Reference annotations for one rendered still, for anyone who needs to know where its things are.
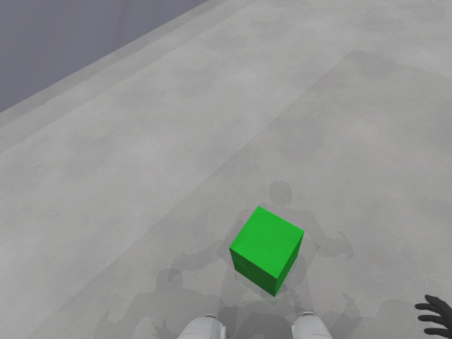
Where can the robot thigh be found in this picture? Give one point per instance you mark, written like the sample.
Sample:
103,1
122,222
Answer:
310,327
204,328

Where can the robot right thigh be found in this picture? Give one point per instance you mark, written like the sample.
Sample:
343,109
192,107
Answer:
310,327

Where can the robot left thigh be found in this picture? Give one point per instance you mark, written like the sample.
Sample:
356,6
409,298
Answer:
204,328

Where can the right robot hand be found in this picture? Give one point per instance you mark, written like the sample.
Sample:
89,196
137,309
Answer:
438,306

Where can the carton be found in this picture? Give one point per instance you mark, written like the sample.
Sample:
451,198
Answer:
265,249

